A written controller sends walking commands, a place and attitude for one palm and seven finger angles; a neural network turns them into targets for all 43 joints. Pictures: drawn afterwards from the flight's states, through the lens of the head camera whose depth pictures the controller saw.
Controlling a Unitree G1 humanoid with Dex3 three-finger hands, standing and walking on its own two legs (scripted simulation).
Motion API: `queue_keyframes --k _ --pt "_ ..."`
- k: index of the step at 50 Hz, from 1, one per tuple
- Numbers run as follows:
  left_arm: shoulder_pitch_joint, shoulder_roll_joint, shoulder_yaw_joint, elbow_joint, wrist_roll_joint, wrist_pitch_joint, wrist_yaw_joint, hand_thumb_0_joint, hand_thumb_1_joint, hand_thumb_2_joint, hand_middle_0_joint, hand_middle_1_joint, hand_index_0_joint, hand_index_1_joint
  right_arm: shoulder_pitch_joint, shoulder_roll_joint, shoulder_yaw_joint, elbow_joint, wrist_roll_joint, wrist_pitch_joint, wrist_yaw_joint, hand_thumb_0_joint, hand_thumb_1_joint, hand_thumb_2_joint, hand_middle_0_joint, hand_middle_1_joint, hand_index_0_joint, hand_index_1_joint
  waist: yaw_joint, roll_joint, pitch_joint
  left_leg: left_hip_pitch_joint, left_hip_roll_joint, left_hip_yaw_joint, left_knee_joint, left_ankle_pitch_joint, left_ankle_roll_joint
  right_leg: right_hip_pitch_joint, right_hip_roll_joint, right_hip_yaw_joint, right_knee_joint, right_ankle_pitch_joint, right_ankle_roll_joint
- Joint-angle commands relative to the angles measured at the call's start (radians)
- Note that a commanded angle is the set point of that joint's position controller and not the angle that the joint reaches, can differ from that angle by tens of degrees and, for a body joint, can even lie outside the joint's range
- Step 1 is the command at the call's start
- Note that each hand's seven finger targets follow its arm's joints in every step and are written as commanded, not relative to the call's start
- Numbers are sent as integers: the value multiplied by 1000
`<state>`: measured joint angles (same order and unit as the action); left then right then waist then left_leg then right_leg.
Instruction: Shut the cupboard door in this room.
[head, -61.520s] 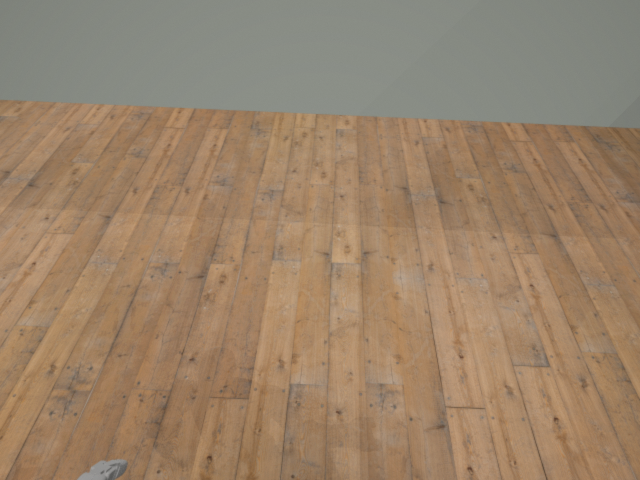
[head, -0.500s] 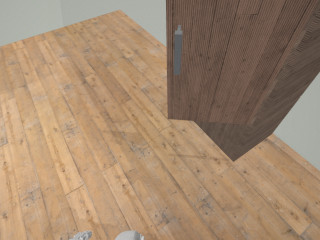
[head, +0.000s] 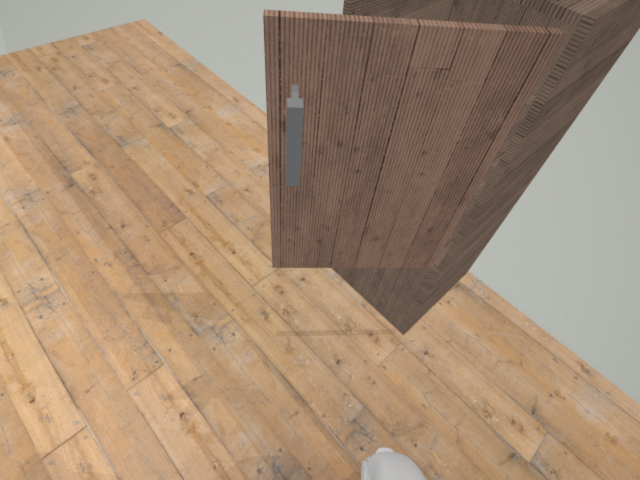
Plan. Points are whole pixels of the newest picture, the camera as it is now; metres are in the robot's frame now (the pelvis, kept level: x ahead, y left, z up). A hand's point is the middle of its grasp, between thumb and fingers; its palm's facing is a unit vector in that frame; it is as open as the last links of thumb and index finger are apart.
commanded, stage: take the last steps up to it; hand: left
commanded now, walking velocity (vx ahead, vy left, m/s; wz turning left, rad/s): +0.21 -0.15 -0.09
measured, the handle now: (293, 137) +0.59 +0.06 +0.08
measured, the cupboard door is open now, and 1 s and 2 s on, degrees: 50 50 50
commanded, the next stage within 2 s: come to a stop and stand still in 0.16 s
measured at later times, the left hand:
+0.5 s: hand (247, 444) +0.20 +0.11 -0.20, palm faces +0.04 -0.98 -0.18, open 7.3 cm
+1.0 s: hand out of the picture +0.15 +0.06 -0.17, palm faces +0.05 -0.97 -0.25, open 7.4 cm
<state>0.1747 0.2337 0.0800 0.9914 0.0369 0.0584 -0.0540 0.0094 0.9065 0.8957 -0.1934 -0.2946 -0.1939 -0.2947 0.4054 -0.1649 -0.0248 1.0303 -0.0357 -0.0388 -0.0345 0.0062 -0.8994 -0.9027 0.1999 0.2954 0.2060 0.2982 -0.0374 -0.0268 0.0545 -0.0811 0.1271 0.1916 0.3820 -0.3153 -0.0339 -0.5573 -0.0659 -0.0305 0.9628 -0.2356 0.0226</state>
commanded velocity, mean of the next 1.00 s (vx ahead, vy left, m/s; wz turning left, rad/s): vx -0.05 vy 0.05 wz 0.00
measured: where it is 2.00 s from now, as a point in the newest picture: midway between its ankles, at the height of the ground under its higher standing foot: outside the picture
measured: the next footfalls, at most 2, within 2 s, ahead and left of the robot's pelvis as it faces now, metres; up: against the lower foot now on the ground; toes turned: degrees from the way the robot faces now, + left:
right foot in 0.14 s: +0.15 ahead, -0.18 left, +0.00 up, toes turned -7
left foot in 0.44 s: +0.22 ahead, +0.02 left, +0.00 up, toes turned +6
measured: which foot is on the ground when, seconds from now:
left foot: down 0.00-0.14, up 0.16-0.42, down 0.44-0.78, up 0.80-1.00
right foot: up 0.00-0.12, down 0.14-0.50, up 0.52-0.74, down 0.76-1.00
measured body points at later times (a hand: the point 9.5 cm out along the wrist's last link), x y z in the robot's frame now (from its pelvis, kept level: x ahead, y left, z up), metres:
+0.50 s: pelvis +0.15 -0.07 -0.02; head +0.17 -0.05 +0.43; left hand +0.20 +0.16 -0.18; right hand +0.24 -0.30 -0.15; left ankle +0.18 +0.01 -0.75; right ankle +0.11 -0.17 -0.74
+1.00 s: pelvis +0.12 -0.13 +0.00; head +0.15 -0.14 +0.44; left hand +0.14 +0.11 -0.15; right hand +0.17 -0.39 -0.16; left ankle +0.09 +0.01 -0.69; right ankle +0.12 -0.24 -0.75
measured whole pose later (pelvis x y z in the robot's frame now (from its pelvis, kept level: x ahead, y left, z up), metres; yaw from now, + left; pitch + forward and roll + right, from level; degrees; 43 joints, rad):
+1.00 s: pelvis +0.12 -0.13 +0.00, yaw +2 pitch +0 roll +2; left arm 0.25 0.16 0.02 1.01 0.03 0.00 0.02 0.01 0.90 0.89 -0.20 -0.30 -0.20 -0.30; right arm 0.20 -0.26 -0.06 1.01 -0.01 0.07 0.00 0.01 -0.91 -0.90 0.19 0.29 0.20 0.30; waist 0.01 0.01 0.06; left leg -0.37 -0.01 0.02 0.91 -0.45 -0.05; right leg -0.22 -0.05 -0.02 0.50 -0.28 0.00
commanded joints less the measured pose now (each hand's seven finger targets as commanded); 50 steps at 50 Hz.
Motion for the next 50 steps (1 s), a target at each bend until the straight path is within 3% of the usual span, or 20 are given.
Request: queue_keyframes --k 1,4,5,6,7,8,9,13,19,20,22,24,27,32,36,37,38,39,44,50 --pt "-153 8 -13 -103 -10 -35 -10 0 900 900 -200 -300 -200 -300 73 -206 -56 -8 -7 -2 -6 0 -900 -900 200 300 200 300 -36 222 35 18 227 -106 -107 364 121 3 2 -48 -222 -13 -10" --pt "-85 38 -4 -78 -11 -48 -7 0 900 900 -200 -300 -200 -300 28 -226 -65 -2 -3 4 -3 0 -900 -900 200 300 200 300 8 216 10 -47 227 -94 -18 394 102 207 36 -79 -371 -19 -39" --pt "40 58 4 -37 -9 -57 -3 0 900 900 -200 -300 -200 -300 2 -227 -63 -4 2 5 -1 0 -900 -900 200 300 200 300 71 164 -52 -85 183 -49 107 443 73 382 73 -104 -460 47 -49" --pt "197 116 18 17 -7 -72 7 0 900 900 -200 -300 -200 -300 -12 -209 -60 -6 15 0 9 0 -900 -900 200 300 200 300 140 46 -147 -216 118 7 302 406 38 638 27 -48 -509 81 -81" --pt "331 223 42 60 -3 -85 28 0 900 900 -200 -300 -200 -300 -20 -114 -39 -37 33 -2 15 0 -900 -900 200 300 200 300 185 -254 -227 -482 -38 39 617 -170 -2 848 -250 297 -582 159 -186" --pt "333 247 35 64 -23 -81 39 0 900 900 -200 -300 -200 -300 -71 -113 -35 -71 35 9 8 0 -900 -900 200 300 200 300 174 -209 -210 -543 -70 -84 823 -379 11 755 -338 402 -657 256 -246" --pt "247 206 30 49 -19 -79 53 0 900 900 -200 -300 -200 -300 -81 -106 -41 -70 33 18 4 0 -900 -900 200 300 200 300 135 -272 -189 -550 -39 -151 891 -306 18 669 -307 370 -681 243 -249" --pt "28 58 -22 -14 -16 -94 71 0 900 900 -200 -300 -200 -300 -56 -77 -29 -37 13 37 16 0 -900 -900 200 300 200 300 10 -82 -85 -420 11 -154 750 -129 4 394 -204 88 -661 375 -225" --pt "11 51 -35 7 -20 -94 88 0 900 900 -200 -300 -200 -300 -43 -30 2 -15 26 47 13 0 -900 -900 200 300 200 300 -10 -39 -111 -193 -64 -137 188 123 -6 400 -155 37 -538 650 -177" --pt "25 60 -33 7 -28 -89 91 0 900 900 -200 -300 -200 -300 -48 -60 -3 -18 27 45 13 0 -900 -900 200 300 200 300 -7 -30 -115 -128 -56 -151 97 314 5 383 -142 32 -495 620 -137" --pt "88 40 -32 -10 -30 -64 104 0 900 900 -200 -300 -200 -300 -69 -159 -27 -48 20 45 6 0 -900 -900 200 300 200 300 16 110 -118 -34 102 -270 119 866 97 306 -56 -2 -439 291 -51" --pt "94 38 -34 -29 -28 -39 105 0 900 900 -200 -300 -200 -300 -132 -195 -34 -70 26 52 -7 0 -900 -900 200 300 200 300 30 311 -62 -86 210 -362 38 1031 199 282 18 -39 -294 -147 -10" --pt "65 47 -19 -41 -29 -24 98 0 900 900 -200 -300 -200 -300 -158 -209 -46 -92 11 60 -20 0 -900 -900 200 300 200 300 14 213 -126 27 241 -385 43 1082 276 147 49 59 -18 -376 -8" --pt "65 22 -12 -70 -27 -21 91 0 900 900 -200 -300 -200 -300 -233 -225 -65 -129 9 70 -13 0 -900 -900 200 300 200 300 22 146 -184 30 202 -302 67 886 238 173 59 49 -61 -302 -1" --pt "175 30 -14 -50 -15 -30 86 0 900 900 -200 -300 -200 -300 -288 -204 -67 -140 20 76 4 0 -900 -900 200 300 200 300 73 119 -176 -136 108 -252 119 474 151 394 52 -6 -438 23 -7" --pt "180 73 -11 -54 -5 -41 90 0 900 900 -200 -300 -200 -300 -276 -162 -65 -143 30 77 12 0 -900 -900 200 300 200 300 73 -16 -159 -213 23 -211 208 238 93 423 -32 114 -571 134 -30" --pt "125 147 -4 -67 3 -52 90 0 900 900 -200 -300 -200 -300 -254 -99 -54 -155 35 81 23 0 -900 -900 200 300 200 300 42 -233 -92 -333 -122 -127 313 -118 21 380 -240 360 -666 173 -120" --pt "105 184 -5 -85 0 -53 85 0 900 900 -200 -300 -200 -300 -271 -115 -51 -160 30 96 29 0 -900 -900 200 300 200 300 65 -169 -46 -267 -128 -184 447 -259 15 215 -339 389 -732 126 -206" --pt "72 146 -14 -49 -9 -71 88 0 900 900 -200 -300 -200 -300 -242 -134 -48 -99 26 91 32 0 -900 -900 200 300 200 300 47 -151 -55 -393 -108 -213 603 -139 -3 420 -239 247 -601 533 -193" --pt "146 158 -3 -14 -5 -69 94 0 900 900 -200 -300 -200 -300 -243 -113 -32 -99 30 77 31 0 -900 -900 200 300 200 300 94 -143 -80 -364 -117 -181 424 -152 -15 516 -248 234 -591 545 -203"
